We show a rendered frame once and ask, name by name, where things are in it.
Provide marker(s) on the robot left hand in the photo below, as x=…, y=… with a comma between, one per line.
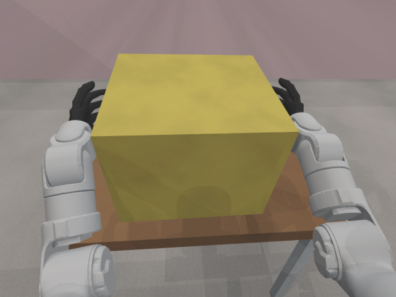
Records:
x=82, y=108

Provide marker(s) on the right robot forearm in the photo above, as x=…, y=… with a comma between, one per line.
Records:
x=333, y=192

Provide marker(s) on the robot left upper arm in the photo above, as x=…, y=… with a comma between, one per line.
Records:
x=81, y=272

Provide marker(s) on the carton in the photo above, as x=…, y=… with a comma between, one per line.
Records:
x=190, y=136

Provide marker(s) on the robot right hand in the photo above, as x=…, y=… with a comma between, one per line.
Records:
x=291, y=98

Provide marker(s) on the table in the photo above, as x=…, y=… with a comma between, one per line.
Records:
x=286, y=217

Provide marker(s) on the robot right upper arm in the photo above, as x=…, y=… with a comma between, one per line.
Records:
x=355, y=255

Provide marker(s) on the left robot forearm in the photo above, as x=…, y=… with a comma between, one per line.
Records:
x=68, y=188

